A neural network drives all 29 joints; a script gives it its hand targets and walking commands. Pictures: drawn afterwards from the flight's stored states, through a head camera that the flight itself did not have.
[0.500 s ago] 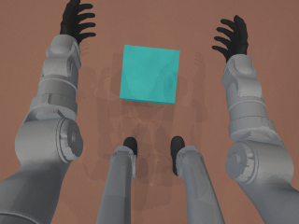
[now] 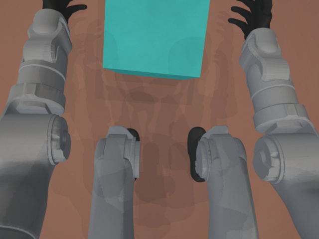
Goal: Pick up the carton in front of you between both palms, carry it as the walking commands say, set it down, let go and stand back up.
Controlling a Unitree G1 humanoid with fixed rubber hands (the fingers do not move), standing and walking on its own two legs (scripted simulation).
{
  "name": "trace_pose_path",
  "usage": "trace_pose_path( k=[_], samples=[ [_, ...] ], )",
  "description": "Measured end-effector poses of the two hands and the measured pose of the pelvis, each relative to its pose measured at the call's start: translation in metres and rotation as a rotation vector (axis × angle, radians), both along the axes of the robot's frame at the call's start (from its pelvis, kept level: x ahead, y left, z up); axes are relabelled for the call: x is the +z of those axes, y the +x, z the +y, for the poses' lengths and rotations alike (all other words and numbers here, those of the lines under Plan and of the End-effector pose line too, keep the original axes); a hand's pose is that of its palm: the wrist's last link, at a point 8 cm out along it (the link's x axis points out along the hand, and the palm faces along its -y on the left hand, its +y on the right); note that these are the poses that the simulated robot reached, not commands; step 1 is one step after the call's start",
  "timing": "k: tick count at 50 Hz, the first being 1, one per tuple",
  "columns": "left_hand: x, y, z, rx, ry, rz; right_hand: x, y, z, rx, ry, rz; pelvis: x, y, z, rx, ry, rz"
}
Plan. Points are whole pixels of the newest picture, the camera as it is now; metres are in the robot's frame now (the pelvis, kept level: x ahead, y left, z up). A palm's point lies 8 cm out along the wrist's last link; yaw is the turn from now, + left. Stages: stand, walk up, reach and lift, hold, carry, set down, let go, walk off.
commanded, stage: reach and lift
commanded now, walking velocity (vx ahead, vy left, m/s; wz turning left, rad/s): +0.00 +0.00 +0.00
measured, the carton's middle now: (155, 37) +0.53 +0.04 -0.31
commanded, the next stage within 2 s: none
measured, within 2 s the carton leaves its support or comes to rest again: leaves its support in 1.04 s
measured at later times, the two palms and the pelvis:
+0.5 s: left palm (83, 21) +0.54 +0.21 -0.24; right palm (234, 32) +0.53 -0.14 -0.24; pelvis +0.00 +0.00 -0.06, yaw +0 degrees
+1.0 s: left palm (93, 20) +0.54 +0.19 -0.23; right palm (224, 28) +0.54 -0.12 -0.23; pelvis -0.01 +0.00 -0.06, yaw +0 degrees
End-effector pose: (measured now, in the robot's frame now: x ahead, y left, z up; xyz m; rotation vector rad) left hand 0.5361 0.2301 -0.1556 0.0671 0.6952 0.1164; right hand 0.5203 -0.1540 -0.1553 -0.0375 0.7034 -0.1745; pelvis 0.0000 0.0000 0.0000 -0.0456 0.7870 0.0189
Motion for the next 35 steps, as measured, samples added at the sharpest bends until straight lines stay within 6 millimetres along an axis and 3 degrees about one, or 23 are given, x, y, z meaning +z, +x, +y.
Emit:
trace_pose_path(
  k=[14,21,35],
  samples=[
    [-0.088,0.0,-0.011,-0.009,0.001,0.052,-0.084,0.002,0.004,0.012,0.003,0.054,-0.053,-0.008,0.004,-0.006,-0.003,-0.127],
    [-0.087,0.008,-0.018,-0.014,-0.011,0.017,-0.083,0.012,0.004,0.02,0.002,0.025,-0.061,0.0,0.005,-0.006,-0.003,-0.132],
    [-0.08,0.002,-0.027,-0.03,-0.015,0.031,-0.077,0.008,0.019,0.042,0.02,0.032,-0.058,-0.005,0.001,-0.002,0.003,-0.122]
  ],
)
